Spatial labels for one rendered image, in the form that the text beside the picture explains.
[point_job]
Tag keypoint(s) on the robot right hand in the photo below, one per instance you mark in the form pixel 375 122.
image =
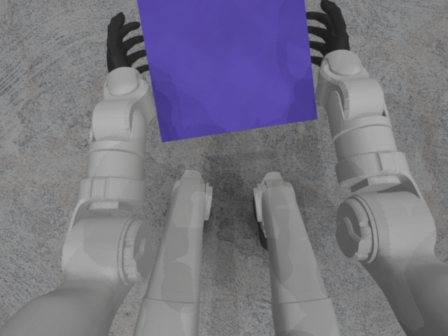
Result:
pixel 335 36

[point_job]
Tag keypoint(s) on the carton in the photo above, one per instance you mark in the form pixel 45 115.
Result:
pixel 219 66

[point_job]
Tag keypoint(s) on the robot right upper arm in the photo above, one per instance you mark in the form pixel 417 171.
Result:
pixel 393 236

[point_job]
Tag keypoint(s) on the left robot thigh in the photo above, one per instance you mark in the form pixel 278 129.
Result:
pixel 171 305

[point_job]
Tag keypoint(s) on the right robot foot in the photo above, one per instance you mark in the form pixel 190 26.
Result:
pixel 263 240

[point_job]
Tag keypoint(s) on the robot left hand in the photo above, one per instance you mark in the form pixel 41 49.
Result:
pixel 117 49

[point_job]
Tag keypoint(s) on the robot left upper arm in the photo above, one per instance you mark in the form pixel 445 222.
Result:
pixel 103 258

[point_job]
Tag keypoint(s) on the robot left forearm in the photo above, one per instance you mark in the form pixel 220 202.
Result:
pixel 117 148

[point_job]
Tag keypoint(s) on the robot right forearm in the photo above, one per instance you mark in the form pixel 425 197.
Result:
pixel 368 159

